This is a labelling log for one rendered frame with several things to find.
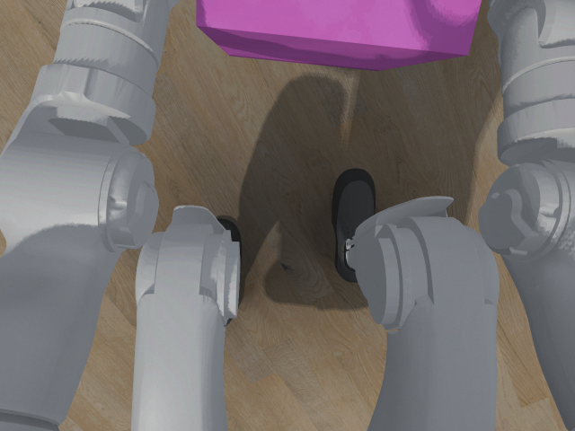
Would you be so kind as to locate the robot left forearm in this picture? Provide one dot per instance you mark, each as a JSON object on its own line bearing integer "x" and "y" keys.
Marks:
{"x": 101, "y": 82}

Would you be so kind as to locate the left robot upper arm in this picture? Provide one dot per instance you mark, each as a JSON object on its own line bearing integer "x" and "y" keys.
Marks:
{"x": 69, "y": 206}

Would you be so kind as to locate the left robot shin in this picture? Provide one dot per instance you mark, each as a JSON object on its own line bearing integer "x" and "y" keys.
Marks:
{"x": 148, "y": 258}

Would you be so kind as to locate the robot left foot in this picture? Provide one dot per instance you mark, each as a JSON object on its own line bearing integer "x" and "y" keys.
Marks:
{"x": 235, "y": 236}

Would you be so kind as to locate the right robot upper arm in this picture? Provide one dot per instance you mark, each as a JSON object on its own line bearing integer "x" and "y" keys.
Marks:
{"x": 529, "y": 219}

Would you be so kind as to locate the carton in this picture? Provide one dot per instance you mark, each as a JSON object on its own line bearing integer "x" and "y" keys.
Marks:
{"x": 360, "y": 34}

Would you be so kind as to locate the robot right forearm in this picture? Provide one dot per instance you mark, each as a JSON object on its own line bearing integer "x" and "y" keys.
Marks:
{"x": 537, "y": 63}

